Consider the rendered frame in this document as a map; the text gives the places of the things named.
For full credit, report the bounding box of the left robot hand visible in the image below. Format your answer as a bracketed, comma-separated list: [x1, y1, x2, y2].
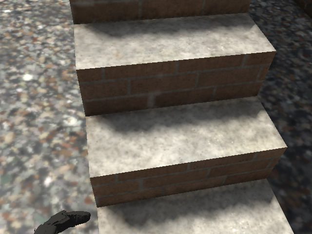
[34, 210, 91, 234]

